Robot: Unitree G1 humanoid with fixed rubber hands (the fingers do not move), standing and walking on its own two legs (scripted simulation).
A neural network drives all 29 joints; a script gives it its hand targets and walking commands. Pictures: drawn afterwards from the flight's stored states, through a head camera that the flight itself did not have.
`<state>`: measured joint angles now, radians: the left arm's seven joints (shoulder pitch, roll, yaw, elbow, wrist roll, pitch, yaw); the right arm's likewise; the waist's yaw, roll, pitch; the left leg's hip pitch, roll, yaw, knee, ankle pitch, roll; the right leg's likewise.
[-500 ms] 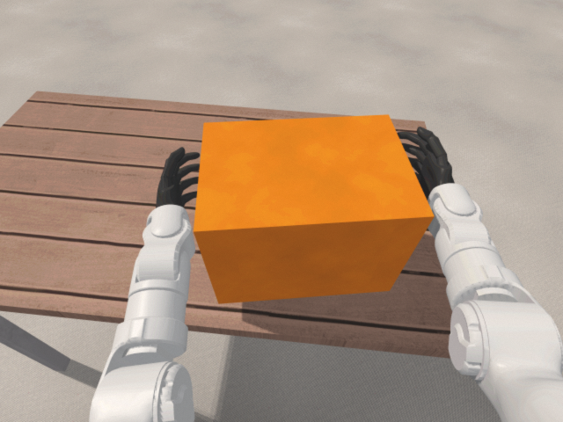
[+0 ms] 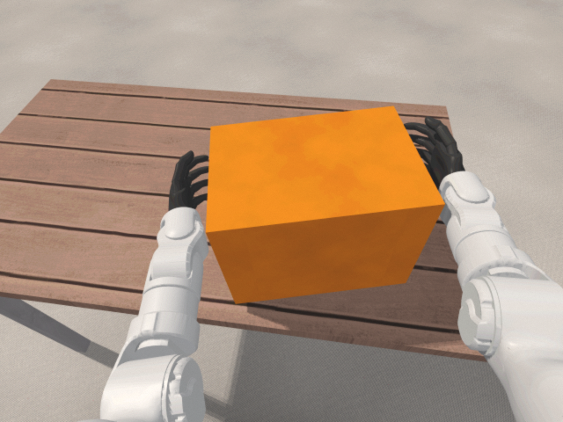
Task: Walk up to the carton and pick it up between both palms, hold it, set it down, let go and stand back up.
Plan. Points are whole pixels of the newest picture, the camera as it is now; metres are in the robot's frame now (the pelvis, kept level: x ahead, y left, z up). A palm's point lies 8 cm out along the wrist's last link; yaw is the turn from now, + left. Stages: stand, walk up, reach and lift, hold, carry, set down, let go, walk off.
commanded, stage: set down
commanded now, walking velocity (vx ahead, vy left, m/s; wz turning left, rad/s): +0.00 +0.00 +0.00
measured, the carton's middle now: (312, 208) +0.42 +0.03 +0.02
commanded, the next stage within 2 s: none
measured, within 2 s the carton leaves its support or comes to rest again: rests again in 0.32 s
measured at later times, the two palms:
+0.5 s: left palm (186, 211) +0.36 +0.21 +0.06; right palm (440, 176) +0.47 -0.15 +0.09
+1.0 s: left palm (189, 211) +0.36 +0.21 +0.06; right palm (442, 183) +0.46 -0.16 +0.08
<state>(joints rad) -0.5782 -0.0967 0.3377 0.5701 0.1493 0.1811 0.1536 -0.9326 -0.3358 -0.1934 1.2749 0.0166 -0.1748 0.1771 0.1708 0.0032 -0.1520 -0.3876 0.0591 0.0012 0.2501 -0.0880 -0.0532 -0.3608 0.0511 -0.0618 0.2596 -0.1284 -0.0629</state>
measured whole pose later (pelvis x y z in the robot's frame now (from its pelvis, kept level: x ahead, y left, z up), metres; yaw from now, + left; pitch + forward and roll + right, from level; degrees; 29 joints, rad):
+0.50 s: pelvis +0.00 +0.01 +0.00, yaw +0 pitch +16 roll +0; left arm -0.60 -0.11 0.35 0.66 0.14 0.08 0.16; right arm -0.96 -0.35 -0.22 1.35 -0.01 -0.25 0.19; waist 0.18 0.01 -0.18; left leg -0.46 0.06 0.02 0.26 -0.08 -0.04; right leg -0.43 0.04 -0.06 0.26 -0.12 -0.06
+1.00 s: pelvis +0.00 +0.00 +0.00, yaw -1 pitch +16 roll +0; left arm -0.61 -0.13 0.40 0.68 0.18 0.03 0.14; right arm -0.94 -0.35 -0.29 1.36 -0.07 -0.28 0.20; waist 0.19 0.01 -0.17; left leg -0.45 0.06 0.04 0.26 -0.08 -0.04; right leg -0.43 0.04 -0.06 0.28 -0.12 -0.06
